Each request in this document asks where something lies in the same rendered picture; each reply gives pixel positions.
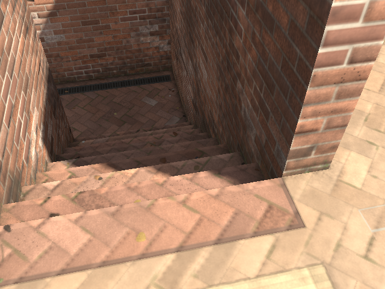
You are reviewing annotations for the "stairs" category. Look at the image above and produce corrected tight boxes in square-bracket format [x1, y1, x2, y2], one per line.
[0, 122, 265, 226]

